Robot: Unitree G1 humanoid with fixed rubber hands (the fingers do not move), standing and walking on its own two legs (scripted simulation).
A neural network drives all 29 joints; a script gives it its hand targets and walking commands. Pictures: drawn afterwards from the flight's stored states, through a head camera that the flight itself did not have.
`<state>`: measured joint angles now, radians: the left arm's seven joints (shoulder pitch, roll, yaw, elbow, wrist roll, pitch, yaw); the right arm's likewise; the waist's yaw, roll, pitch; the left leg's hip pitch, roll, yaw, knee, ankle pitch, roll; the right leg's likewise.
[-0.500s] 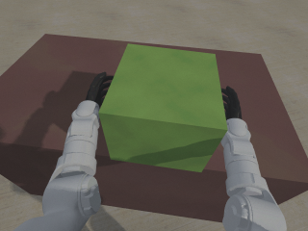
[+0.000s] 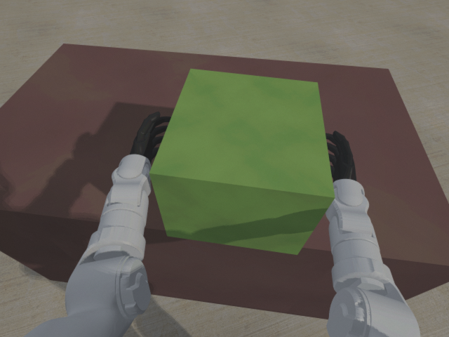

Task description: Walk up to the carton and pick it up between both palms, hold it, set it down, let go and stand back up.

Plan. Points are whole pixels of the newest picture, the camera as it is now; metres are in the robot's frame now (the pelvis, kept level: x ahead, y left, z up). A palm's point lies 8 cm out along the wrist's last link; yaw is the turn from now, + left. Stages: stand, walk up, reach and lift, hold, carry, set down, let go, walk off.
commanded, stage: set down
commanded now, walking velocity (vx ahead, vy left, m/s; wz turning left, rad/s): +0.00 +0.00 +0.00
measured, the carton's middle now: (242, 159) +0.46 -0.03 +0.03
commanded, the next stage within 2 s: none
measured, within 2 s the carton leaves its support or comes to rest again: rests again in 0.62 s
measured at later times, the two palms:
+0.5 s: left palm (146, 161) +0.42 +0.16 +0.07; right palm (342, 184) +0.37 -0.21 +0.06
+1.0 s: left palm (148, 164) +0.43 +0.16 +0.06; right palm (338, 182) +0.38 -0.21 +0.05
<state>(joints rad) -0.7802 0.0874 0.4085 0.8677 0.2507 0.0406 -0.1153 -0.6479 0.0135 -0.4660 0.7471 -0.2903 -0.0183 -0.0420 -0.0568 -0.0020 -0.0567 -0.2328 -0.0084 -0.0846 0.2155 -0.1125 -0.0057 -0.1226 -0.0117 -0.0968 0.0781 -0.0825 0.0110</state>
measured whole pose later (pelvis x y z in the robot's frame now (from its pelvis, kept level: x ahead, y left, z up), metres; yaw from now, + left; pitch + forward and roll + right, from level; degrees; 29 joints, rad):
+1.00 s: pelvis +0.00 +0.00 +0.00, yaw -2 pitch +17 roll +0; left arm -0.72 0.12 0.32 0.96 0.11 -0.14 -0.08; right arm -0.62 0.02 -0.46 0.77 -0.28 -0.12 -0.04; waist -0.04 0.01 -0.19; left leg -0.37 -0.01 -0.05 0.09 -0.03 0.00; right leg -0.32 -0.02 -0.06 0.05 -0.04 0.01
